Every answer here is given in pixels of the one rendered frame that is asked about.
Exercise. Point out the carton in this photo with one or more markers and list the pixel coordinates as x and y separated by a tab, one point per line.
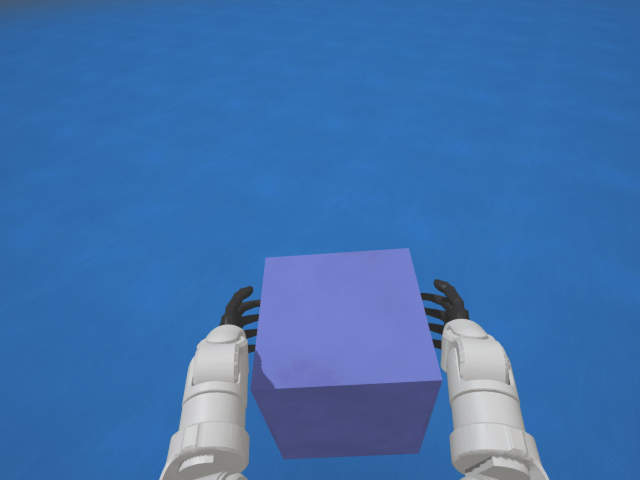
344	361

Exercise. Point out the robot right hand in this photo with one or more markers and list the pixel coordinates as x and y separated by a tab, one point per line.
452	303

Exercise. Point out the left robot forearm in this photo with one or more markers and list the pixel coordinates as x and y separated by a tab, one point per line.
212	436

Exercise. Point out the right robot forearm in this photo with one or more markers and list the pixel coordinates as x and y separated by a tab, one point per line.
489	436

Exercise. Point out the robot left hand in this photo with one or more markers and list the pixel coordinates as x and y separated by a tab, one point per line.
235	309

